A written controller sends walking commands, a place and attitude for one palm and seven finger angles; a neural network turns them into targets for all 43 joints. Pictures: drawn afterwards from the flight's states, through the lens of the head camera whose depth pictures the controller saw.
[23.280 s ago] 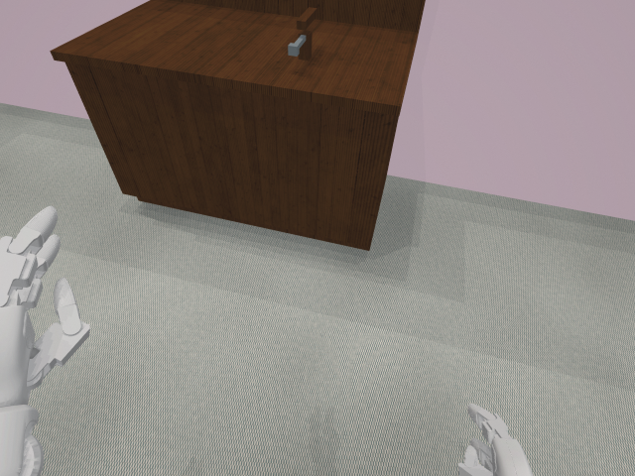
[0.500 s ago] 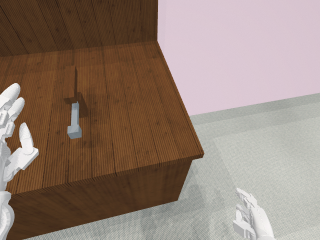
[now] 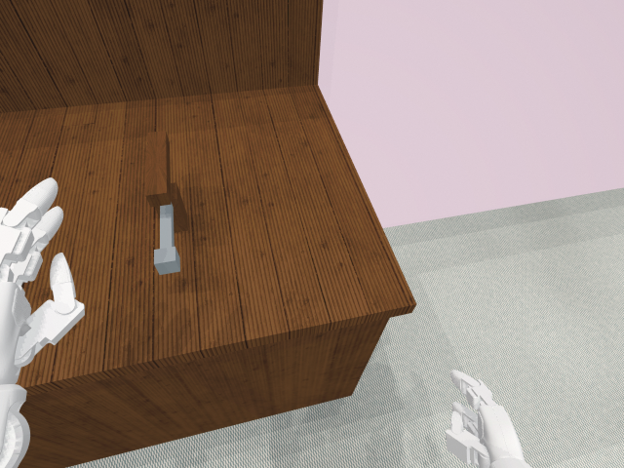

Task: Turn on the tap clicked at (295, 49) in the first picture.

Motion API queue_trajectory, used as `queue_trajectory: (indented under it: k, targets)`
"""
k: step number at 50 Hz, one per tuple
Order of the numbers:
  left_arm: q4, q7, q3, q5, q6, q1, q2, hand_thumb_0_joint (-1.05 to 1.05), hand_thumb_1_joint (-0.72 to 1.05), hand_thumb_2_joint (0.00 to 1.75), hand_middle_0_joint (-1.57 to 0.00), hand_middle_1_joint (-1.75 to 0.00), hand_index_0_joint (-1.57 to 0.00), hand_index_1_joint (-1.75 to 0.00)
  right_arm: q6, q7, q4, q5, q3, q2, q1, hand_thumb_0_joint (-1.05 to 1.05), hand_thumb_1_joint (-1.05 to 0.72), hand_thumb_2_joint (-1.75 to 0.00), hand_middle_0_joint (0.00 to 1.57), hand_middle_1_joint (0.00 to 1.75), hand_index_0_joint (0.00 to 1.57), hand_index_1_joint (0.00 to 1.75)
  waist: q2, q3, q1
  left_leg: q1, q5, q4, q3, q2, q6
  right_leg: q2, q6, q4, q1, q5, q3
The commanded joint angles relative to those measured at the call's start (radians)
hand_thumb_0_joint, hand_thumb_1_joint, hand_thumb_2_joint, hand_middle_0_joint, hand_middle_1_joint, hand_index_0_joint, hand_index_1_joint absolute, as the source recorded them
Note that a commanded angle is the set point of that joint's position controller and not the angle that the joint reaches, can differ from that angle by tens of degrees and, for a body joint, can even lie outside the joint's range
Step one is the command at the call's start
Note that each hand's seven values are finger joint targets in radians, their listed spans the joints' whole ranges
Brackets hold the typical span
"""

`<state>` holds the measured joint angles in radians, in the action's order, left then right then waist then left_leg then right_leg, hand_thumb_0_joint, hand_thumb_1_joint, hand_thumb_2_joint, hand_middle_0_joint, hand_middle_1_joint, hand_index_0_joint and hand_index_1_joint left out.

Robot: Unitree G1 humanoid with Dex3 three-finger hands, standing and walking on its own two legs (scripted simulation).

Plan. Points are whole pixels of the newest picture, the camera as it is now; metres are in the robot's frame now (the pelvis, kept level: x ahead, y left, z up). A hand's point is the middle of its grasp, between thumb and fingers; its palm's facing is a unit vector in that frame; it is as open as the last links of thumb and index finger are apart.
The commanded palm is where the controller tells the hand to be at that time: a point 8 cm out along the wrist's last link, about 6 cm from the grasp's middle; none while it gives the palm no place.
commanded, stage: look again from close up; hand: left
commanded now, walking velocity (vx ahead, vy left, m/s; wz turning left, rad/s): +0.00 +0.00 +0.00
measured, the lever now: (167, 260) +0.35 +0.24 +0.02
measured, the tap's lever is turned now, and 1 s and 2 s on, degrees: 0 0 0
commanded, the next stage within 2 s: shuffle to correct the standing spot in 0.22 s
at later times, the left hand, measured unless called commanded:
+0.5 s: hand (75, 316) +0.21 +0.24 +0.16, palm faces +0.33 -0.88 -0.35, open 7.4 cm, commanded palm +0.16 +0.27 +0.17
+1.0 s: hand (161, 307) +0.22 +0.17 +0.16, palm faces +0.27 -0.89 -0.37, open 7.4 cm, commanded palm +0.17 +0.21 +0.17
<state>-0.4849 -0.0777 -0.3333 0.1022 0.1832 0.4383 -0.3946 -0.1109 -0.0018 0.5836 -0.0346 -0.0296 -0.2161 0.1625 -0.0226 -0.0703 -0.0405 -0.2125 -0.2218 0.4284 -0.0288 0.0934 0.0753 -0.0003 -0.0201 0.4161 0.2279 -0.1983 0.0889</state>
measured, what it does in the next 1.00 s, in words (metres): shifts its weight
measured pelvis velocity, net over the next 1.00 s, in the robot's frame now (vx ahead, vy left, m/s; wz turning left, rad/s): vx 0.00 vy -0.06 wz -0.06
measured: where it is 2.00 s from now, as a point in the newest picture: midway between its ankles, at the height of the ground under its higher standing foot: outside the picture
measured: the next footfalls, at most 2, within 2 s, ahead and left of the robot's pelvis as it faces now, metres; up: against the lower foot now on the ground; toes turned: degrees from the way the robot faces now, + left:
none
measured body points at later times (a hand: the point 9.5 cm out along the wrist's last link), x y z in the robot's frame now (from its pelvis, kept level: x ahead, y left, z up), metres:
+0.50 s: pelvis -0.01 +0.00 +0.00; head +0.01 +0.01 +0.45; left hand +0.18 +0.28 +0.18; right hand +0.18 -0.22 -0.07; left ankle +0.00 +0.06 -0.74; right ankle +0.01 -0.10 -0.74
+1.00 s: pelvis +0.00 -0.06 +0.00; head +0.01 -0.06 +0.45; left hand +0.20 +0.21 +0.18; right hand +0.17 -0.30 -0.08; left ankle +0.00 +0.06 -0.74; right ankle +0.01 -0.11 -0.74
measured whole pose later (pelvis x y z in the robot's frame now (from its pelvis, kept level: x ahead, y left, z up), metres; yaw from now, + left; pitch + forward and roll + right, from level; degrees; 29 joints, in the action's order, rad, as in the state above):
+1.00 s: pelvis +0.00 -0.06 +0.00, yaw -4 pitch +0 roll +0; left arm -0.50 -0.07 -0.34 0.12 0.12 0.47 -0.38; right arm -0.06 -0.04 0.56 -0.03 -0.02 -0.21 0.18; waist -0.01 -0.02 -0.02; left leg -0.21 -0.25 0.45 0.00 0.00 0.00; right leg 0.10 -0.10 0.39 0.22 -0.18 0.06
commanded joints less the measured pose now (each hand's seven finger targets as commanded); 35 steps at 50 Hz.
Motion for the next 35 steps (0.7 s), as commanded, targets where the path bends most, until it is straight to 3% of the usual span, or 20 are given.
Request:
queue_trajectory:
  k: [1, 2, 6, 7, 8, 10, 11, 12, 16, 17, 18, 21, 22, 26, 27, 31, 32, 35]
  targets:
    - [-0.235, -0.028, -0.161, 0.006, 0.067, -0.032, -0.209, 0.0, 0.9, 0.9, -0.2, -0.3, -0.2, -0.3, -0.053, -0.011, -0.163, -0.007, 0.062, -0.133, -0.091, 0.0, -0.9, -0.9, 0.2, 0.3, 0.2, 0.3, 0.089, 0.208, 0.008, -0.003, 0.222, -0.077, -0.143, -0.17, -0.087, -0.095, -0.006, -0.016, -0.156, 0.169, -0.111]
    - [-0.224, -0.022, -0.131, 0.007, 0.072, -0.027, -0.172, 0.0, 0.9, 0.9, -0.2, -0.3, -0.2, -0.3, -0.048, -0.012, -0.157, 0.0, 0.06, -0.13, -0.079, 0.0, -0.9, -0.9, 0.2, 0.3, 0.2, 0.3, 0.077, 0.21, 0.01, -0.014, 0.222, -0.079, -0.139, -0.174, -0.085, -0.095, -0.005, -0.02, -0.162, 0.172, -0.097]
    - [-0.221, -0.022, -0.15, 0.008, 0.065, -0.006, -0.19, 0.0, 0.9, 0.9, -0.2, -0.3, -0.2, -0.3, -0.047, -0.016, -0.165, -0.008, 0.064, -0.132, -0.089, 0.0, -0.9, -0.9, 0.2, 0.3, 0.2, 0.3, 0.091, 0.201, 0.011, 0.008, 0.236, -0.086, -0.141, -0.174, -0.095, -0.092, -0.004, -0.021, -0.142, 0.163, -0.106]
    - [-0.207, -0.017, -0.123, 0.007, 0.068, -0.009, -0.16, 0.0, 0.9, 0.9, -0.2, -0.3, -0.2, -0.3, -0.041, -0.017, -0.16, -0.001, 0.061, -0.133, -0.079, 0.0, -0.9, -0.9, 0.2, 0.3, 0.2, 0.3, 0.069, 0.195, 0.011, -0.006, 0.227, -0.09, -0.139, -0.179, -0.09, -0.091, -0.002, -0.028, -0.146, 0.16, -0.095]
    - [-0.212, -0.016, -0.123, 0.006, 0.067, -0.023, -0.168, 0.0, 0.9, 0.9, -0.2, -0.3, -0.2, -0.3, -0.043, -0.019, -0.165, -0.004, 0.065, -0.136, -0.076, 0.0, -0.9, -0.9, 0.2, 0.3, 0.2, 0.3, 0.086, 0.19, 0.013, -0.008, 0.221, -0.095, -0.143, -0.178, -0.093, -0.093, -0.003, -0.028, -0.148, 0.158, -0.102]
    - [-0.198, -0.015, -0.115, 0.004, 0.061, -0.023, -0.158, 0.0, 0.9, 0.9, -0.2, -0.3, -0.2, -0.3, -0.043, -0.021, -0.169, -0.004, 0.064, -0.133, -0.074, 0.0, -0.9, -0.9, 0.2, 0.3, 0.2, 0.3, 0.063, 0.179, 0.014, -0.007, 0.179, -0.1, -0.139, -0.177, -0.088, -0.095, -0.002, -0.043, -0.139, 0.141, -0.109]
    - [-0.206, -0.02, -0.136, 0.002, 0.06, -0.023, -0.18, 0.0, 0.9, 0.9, -0.2, -0.3, -0.2, -0.3, -0.042, -0.023, -0.169, -0.008, 0.062, -0.134, -0.09, 0.0, -0.9, -0.9, 0.2, 0.3, 0.2, 0.3, 0.071, 0.18, 0.013, 0.005, 0.165, -0.098, -0.137, -0.175, -0.086, -0.094, -0.003, -0.045, -0.127, 0.13, -0.117]
    - [-0.196, -0.015, -0.1, 0.001, 0.063, -0.031, -0.144, 0.0, 0.9, 0.9, -0.2, -0.3, -0.2, -0.3, -0.037, -0.023, -0.164, 0.001, 0.058, -0.135, -0.082, 0.0, -0.9, -0.9, 0.2, 0.3, 0.2, 0.3, 0.074, 0.171, 0.014, -0.012, 0.136, -0.106, -0.136, -0.178, -0.081, -0.092, -0.002, -0.052, -0.128, 0.119, -0.109]
    - [-0.215, -0.022, -0.133, -0.005, 0.058, -0.043, -0.183, 0.0, 0.9, 0.9, -0.2, -0.3, -0.2, -0.3, -0.041, -0.027, -0.17, -0.004, 0.059, -0.135, -0.088, 0.0, -0.9, -0.9, 0.2, 0.3, 0.2, 0.3, 0.078, 0.173, 0.011, -0.005, 0.117, -0.112, -0.141, -0.177, -0.083, -0.09, -0.003, -0.051, -0.133, 0.109, -0.122]
    - [-0.209, -0.017, -0.097, -0.005, 0.064, -0.054, -0.142, 0.0, 0.9, 0.9, -0.2, -0.3, -0.2, -0.3, -0.038, -0.028, -0.165, 0.004, 0.053, -0.13, -0.079, 0.0, -0.9, -0.9, 0.2, 0.3, 0.2, 0.3, 0.07, 0.17, 0.013, -0.013, 0.109, -0.124, -0.143, -0.183, -0.085, -0.082, -0.001, -0.054, -0.131, 0.099, -0.106]
    - [-0.218, -0.018, -0.106, -0.006, 0.064, -0.073, -0.156, 0.0, 0.9, 0.9, -0.2, -0.3, -0.2, -0.3, -0.041, -0.031, -0.169, 0.003, 0.057, -0.131, -0.078, 0.0, -0.9, -0.9, 0.2, 0.3, 0.2, 0.3, 0.096, 0.17, 0.013, -0.009, 0.108, -0.137, -0.149, -0.187, -0.092, -0.075, 0.0, -0.049, -0.136, 0.097, -0.111]
    - [-0.21, -0.023, -0.123, -0.005, 0.056, -0.079, -0.167, 0.0, 0.9, 0.9, -0.2, -0.3, -0.2, -0.3, -0.039, -0.036, -0.167, 0.002, 0.052, -0.122, -0.089, 0.0, -0.9, -0.9, 0.2, 0.3, 0.2, 0.3, 0.086, 0.159, 0.01, 0.013, 0.098, -0.148, -0.146, -0.198, -0.099, -0.059, 0.004, -0.057, -0.111, 0.075, -0.114]
    - [-0.191, -0.018, -0.093, -0.004, 0.058, -0.096, -0.134, 0.0, 0.9, 0.9, -0.2, -0.3, -0.2, -0.3, -0.035, -0.038, -0.166, 0.011, 0.048, -0.121, -0.086, 0.0, -0.9, -0.9, 0.2, 0.3, 0.2, 0.3, 0.079, 0.144, 0.01, -0.007, 0.066, -0.164, -0.151, -0.207, -0.096, -0.053, 0.006, -0.064, -0.104, 0.058, -0.107]
    - [-0.195, -0.021, -0.103, -0.009, 0.048, -0.115, -0.147, 0.0, 0.9, 0.9, -0.2, -0.3, -0.2, -0.3, -0.036, -0.035, -0.17, 0.007, 0.051, -0.113, -0.091, 0.0, -0.9, -0.9, 0.2, 0.3, 0.2, 0.3, 0.094, 0.149, 0.01, 0.02, 0.061, -0.165, -0.145, -0.219, -0.096, -0.045, 0.006, -0.062, -0.088, 0.057, -0.119]
    - [-0.185, -0.017, -0.077, -0.01, 0.049, -0.124, -0.119, 0.0, 0.9, 0.9, -0.2, -0.3, -0.2, -0.3, -0.03, -0.034, -0.17, 0.015, 0.049, -0.114, -0.085, 0.0, -0.9, -0.9, 0.2, 0.3, 0.2, 0.3, 0.082, 0.147, 0.011, 0.003, 0.05, -0.171, -0.147, -0.225, -0.093, -0.04, 0.006, -0.063, -0.091, 0.056, -0.112]
    - [-0.209, -0.022, -0.116, -0.007, 0.037, -0.099, -0.158, 0.0, 0.9, 0.9, -0.2, -0.3, -0.2, -0.3, -0.026, -0.032, -0.182, 0.012, 0.052, -0.107, -0.092, 0.0, -0.9, -0.9, 0.2, 0.3, 0.2, 0.3, 0.088, 0.176, 0.012, 0.026, 0.086, -0.133, -0.121, -0.222, -0.083, -0.049, 0.001, -0.068, -0.098, 0.091, -0.128]
    - [-0.205, -0.017, -0.085, -0.005, 0.038, -0.1, -0.123, 0.0, 0.9, 0.9, -0.2, -0.3, -0.2, -0.3, -0.021, -0.031, -0.18, 0.017, 0.05, -0.105, -0.085, 0.0, -0.9, -0.9, 0.2, 0.3, 0.2, 0.3, 0.082, 0.176, 0.015, 0.012, 0.077, -0.13, -0.118, -0.224, -0.078, -0.048, 0.0, -0.071, -0.099, 0.092, -0.122]
    - [-0.23, -0.019, -0.108, -0.001, 0.035, -0.078, -0.143, 0.0, 0.9, 0.9, -0.2, -0.3, -0.2, -0.3, -0.02, -0.031, -0.187, 0.013, 0.056, -0.104, -0.075, 0.0, -0.9, -0.9, 0.2, 0.3, 0.2, 0.3, 0.112, 0.198, 0.014, 0.029, 0.151, -0.1, -0.11, -0.229, -0.075, -0.054, -0.003, -0.06, -0.107, 0.14, -0.13]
